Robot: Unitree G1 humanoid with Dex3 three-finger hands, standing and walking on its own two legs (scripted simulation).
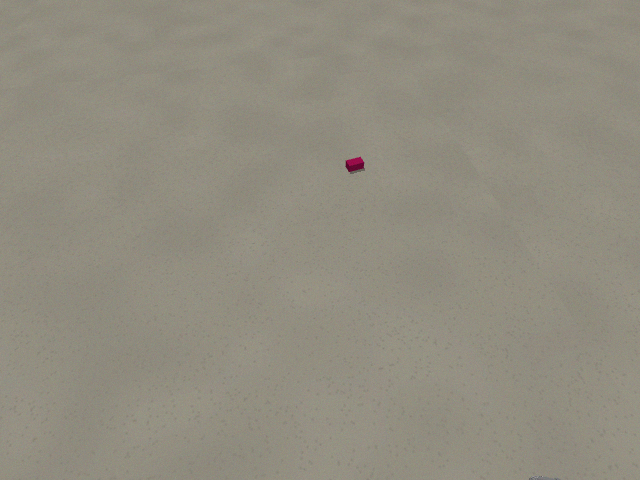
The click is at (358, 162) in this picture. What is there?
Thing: small brick
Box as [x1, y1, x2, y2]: [346, 157, 363, 171]
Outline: 360,157 346,160 346,167 349,171 363,167 363,161
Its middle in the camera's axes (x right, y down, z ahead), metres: +0.17 -0.37 +1.88
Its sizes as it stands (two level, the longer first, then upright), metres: 0.078 0.045 0.038
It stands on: the floor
